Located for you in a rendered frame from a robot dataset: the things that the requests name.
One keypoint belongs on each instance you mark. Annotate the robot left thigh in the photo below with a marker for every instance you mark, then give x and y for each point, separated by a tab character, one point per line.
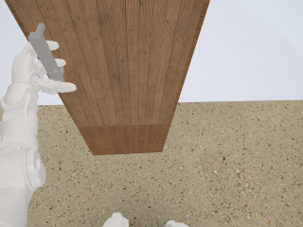
117	221

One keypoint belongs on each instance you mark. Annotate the handle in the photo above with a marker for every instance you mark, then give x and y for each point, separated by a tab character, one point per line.
44	53

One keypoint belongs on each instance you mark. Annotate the cupboard door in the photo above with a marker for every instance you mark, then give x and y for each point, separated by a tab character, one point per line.
126	57

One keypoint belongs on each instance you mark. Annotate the left robot hand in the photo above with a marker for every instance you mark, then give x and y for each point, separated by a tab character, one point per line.
24	70

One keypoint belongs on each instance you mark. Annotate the left robot shin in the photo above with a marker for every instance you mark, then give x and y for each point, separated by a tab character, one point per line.
117	214

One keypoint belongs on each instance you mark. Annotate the robot left upper arm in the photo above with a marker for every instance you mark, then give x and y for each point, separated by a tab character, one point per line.
21	173

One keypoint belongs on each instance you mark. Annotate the robot left forearm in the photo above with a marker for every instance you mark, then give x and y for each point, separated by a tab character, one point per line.
19	122

